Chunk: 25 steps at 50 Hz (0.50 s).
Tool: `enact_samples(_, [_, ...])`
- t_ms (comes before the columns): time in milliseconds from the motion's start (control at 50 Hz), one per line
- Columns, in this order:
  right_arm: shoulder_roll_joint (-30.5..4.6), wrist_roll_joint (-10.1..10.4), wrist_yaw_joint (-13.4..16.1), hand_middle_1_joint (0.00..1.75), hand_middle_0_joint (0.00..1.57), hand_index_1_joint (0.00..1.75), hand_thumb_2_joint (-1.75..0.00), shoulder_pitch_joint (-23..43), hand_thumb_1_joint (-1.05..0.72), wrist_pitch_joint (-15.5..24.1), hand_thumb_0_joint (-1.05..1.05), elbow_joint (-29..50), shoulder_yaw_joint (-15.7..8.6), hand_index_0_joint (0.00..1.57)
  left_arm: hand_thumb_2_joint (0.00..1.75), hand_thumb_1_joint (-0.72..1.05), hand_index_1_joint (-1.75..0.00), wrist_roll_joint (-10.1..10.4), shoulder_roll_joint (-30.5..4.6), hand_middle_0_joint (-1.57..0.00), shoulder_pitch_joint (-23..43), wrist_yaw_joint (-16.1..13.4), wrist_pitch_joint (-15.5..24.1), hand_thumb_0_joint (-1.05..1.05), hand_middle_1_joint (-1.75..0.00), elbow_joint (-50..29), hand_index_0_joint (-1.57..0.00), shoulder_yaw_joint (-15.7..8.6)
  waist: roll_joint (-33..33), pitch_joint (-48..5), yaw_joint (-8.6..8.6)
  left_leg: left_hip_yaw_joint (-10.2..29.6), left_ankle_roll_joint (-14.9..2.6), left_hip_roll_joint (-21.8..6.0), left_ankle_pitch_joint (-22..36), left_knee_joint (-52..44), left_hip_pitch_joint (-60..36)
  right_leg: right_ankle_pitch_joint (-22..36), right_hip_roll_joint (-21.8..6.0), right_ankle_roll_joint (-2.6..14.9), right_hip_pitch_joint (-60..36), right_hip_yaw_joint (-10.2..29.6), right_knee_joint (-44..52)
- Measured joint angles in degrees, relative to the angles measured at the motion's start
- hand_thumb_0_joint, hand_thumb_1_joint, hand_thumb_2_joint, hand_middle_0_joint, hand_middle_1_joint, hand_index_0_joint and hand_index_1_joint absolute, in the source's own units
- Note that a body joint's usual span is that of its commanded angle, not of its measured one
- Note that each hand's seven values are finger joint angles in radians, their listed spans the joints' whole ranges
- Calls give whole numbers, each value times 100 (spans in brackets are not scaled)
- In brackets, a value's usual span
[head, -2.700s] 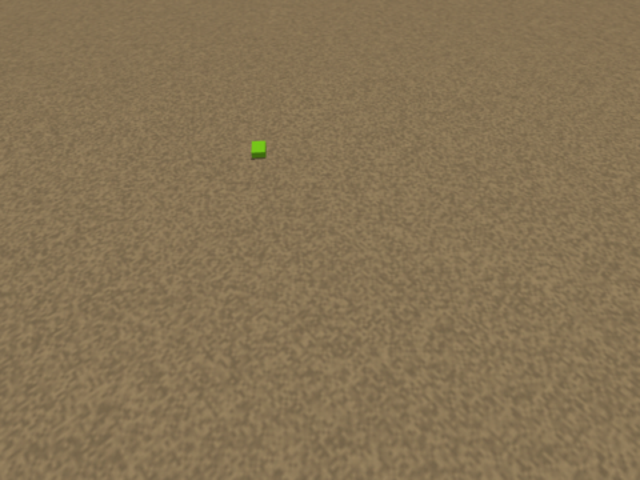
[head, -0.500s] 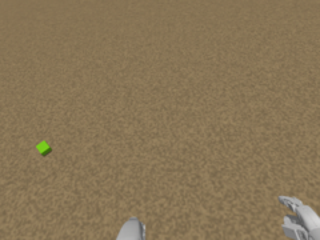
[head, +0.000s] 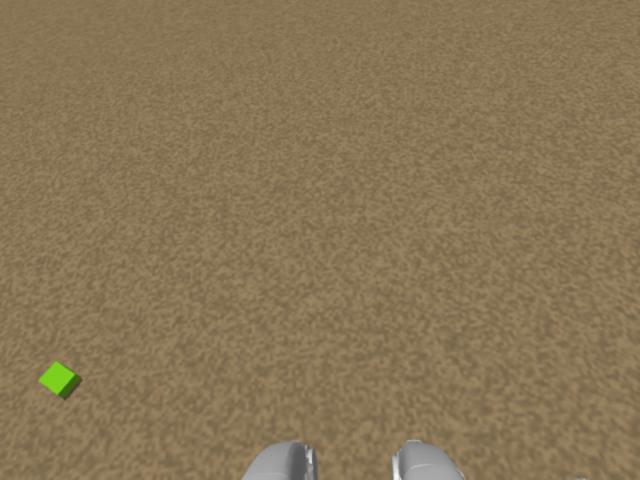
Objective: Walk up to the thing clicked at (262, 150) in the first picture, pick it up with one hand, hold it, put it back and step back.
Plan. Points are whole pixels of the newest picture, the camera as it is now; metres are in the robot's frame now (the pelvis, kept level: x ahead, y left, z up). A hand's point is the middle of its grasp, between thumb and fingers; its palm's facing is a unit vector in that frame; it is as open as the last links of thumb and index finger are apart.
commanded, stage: walk up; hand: left
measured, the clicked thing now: (60, 378) +0.54 +0.89 -0.72
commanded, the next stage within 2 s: none
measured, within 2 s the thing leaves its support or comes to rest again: neither
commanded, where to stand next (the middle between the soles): +0.10 +0.87 m, yaw -32 degrees
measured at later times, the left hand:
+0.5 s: hand out of the picture +0.19 +0.53 -0.11, palm faces -0.24 -0.79 -0.56, open 7.4 cm
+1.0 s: hand out of the picture +0.23 +0.81 -0.12, palm faces -0.25 -0.72 -0.65, open 7.4 cm
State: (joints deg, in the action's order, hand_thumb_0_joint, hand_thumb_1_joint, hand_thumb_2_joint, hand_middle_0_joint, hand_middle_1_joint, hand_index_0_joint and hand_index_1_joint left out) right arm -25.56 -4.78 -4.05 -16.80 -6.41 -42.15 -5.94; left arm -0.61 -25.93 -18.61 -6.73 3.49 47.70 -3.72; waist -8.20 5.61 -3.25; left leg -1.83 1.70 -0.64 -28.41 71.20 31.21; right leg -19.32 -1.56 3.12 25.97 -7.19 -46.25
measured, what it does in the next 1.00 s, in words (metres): steps to the left, turning right: left foot, then right foot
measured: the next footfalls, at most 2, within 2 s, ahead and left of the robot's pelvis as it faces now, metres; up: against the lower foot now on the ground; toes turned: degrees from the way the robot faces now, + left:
left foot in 0.24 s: +0.10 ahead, +0.30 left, +0.00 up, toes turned -4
right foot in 0.54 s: +0.15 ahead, +0.15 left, +0.00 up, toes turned -16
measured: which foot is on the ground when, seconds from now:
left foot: up 0.00-0.22, down 0.24-0.54, up 0.56-0.86, down 0.88-1.00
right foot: down 0.00-0.26, up 0.28-0.52, down 0.54-0.90, up 0.92-1.00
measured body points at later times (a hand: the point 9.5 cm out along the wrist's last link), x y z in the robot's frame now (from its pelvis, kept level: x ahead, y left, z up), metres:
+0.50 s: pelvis +0.05 +0.24 +0.01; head +0.11 +0.21 +0.45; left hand +0.20 +0.57 -0.08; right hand +0.07 -0.09 -0.10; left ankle +0.06 +0.31 -0.70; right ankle +0.10 +0.14 -0.67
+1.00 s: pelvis +0.06 +0.50 -0.02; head +0.09 +0.47 +0.43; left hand +0.24 +0.85 -0.09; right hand +0.05 +0.15 -0.12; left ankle +0.11 +0.60 -0.70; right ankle +0.09 +0.29 -0.64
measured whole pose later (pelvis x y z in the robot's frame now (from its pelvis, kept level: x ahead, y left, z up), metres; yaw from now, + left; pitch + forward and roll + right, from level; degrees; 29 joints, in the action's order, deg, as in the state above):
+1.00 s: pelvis +0.06 +0.50 -0.02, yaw -18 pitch -2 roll -2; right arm -25.5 -4.3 -3.3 -13.8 -5.2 -39.1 -5.6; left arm -0.8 -29.6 -16.3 -7.6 0.8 50.1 -5.4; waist -3.7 7.2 -2.0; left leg -1.4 -0.6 -2.6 -29.4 58.0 26.9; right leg -28.0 -0.1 3.1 40.5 8.6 -70.7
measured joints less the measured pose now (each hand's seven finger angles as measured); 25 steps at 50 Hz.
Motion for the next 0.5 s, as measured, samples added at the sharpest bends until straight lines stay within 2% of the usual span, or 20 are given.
enact_samples(40, [-51,23,-47,30,20,30,-90,158,-90,-7,1,2,-3,20,90,89,-30,-18,52,-20,18,-22,-18,0,-30,-74,-21,11,-73,2,92,335,-13,-135,258,330,301,25,-82,-106,-78,123,85])
enact_samples(100, [-126,39,-175,30,20,30,-90,380,-90,34,1,104,-28,20,90,89,-30,-128,48,-21,-31,47,-11,0,-30,-154,-21,17,-51,-41,184,644,-92,-407,508,8,426,26,-271,-252,-75,405,117])
enact_samples(160, [-207,50,-257,30,20,30,-90,549,-90,49,1,239,-75,20,90,89,-30,-234,-44,-21,-98,123,16,0,-30,-220,-21,9,53,-116,269,717,-164,-594,382,-621,291,-58,-479,-273,81,744,8])
enact_samples(220, [-337,58,-267,30,20,30,-90,644,-90,95,1,350,-152,20,90,89,-30,-268,-178,-21,-137,153,43,0,-30,-283,-21,-4,154,-166,343,617,-255,-605,185,-1357,-41,-145,-699,-294,302,1098,-162])
enact_samples(240, [-381,52,-253,30,20,30,-90,648,-90,143,1,387,-184,20,90,89,-30,-259,-237,-21,-146,152,38,0,-30,-298,-21,-9,204,-179,348,550,-190,-548,159,-1681,-207,-197,-786,-279,407,1235,-277])
enact_samples(260, [-342,21,-214,30,20,30,-90,680,-90,211,1,400,-217,20,90,89,-30,-243,-331,-21,-114,133,13,0,-30,-268,-21,-33,394,-108,342,370,-30,-391,64,-1649,-258,-240,-926,-143,527,1475,-484])
enact_samples(280, [-307,-11,-174,30,20,30,-90,681,-90,275,1,434,-204,20,90,89,-30,-212,-371,-21,-62,85,-41,0,-30,-187,-21,-69,479,-48,345,232,21,-334,-26,-1492,-242,-621,-833,-78,676,1708,-870])
enact_samples(300, [-288,1,-131,30,20,30,-90,656,-90,334,1,451,-168,20,90,89,-30,-175,-352,-21,14,4,-102,0,-30,-64,-21,-74,429,-15,311,194,5,-362,-90,-1376,-215,-1017,-592,-15,821,1748,-1350])
enact_samples(340, [-117,7,-39,30,20,30,-90,600,-90,357,0,453,-115,20,90,89,-30,-71,-344,-20,147,-76,-159,1,-30,124,-21,-53,441,65,178,109,-107,-340,-46,-1481,-301,-1231,-221,-1,1066,1560,-2113])
enact_samples(380, [69,8,30,30,20,30,-90,503,-90,346,0,466,-31,20,90,90,-30,34,-339,-20,218,-69,-131,1,-30,180,-20,-31,533,145,54,-24,-245,-266,89,-1772,-459,-1049,-3,-18,1217,1181,-2359])
enact_samples(440, [208,-8,84,30,20,30,-90,337,-90,293,1,506,42,20,90,90,-30,108,-229,-20,220,11,-87,1,-30,101,-20,28,589,247,-89,-270,-441,-120,265,-2216,-744,-806,139,-81,1143,536,-1975])
enact_samples(500, [171,-21,112,30,20,30,-90,161,-90,200,1,599,55,20,90,90,-30,128,-10,-20,151,61,-56,0,-30,-65,-20,107,461,257,-198,-487,-625,14,299,-2401,-875,-385,202,-6,741,31,-936])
